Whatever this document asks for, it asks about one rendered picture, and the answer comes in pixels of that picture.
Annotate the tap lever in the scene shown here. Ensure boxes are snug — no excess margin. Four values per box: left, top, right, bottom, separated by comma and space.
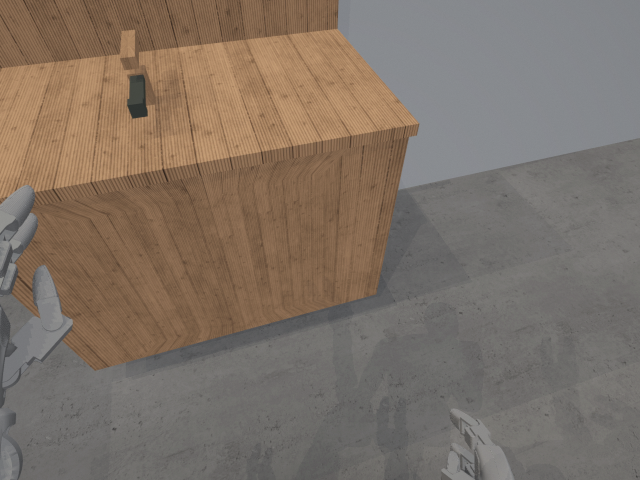
127, 75, 148, 119

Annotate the robot left hand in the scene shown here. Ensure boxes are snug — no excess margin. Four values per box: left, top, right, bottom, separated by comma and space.
0, 185, 73, 408

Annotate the robot right hand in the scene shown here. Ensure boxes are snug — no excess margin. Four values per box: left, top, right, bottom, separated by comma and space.
441, 408, 515, 480

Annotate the counter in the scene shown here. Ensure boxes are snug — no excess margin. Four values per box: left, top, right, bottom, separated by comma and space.
0, 0, 419, 371

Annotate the robot left forearm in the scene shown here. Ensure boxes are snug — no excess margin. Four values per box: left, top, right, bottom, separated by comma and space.
0, 408, 23, 480

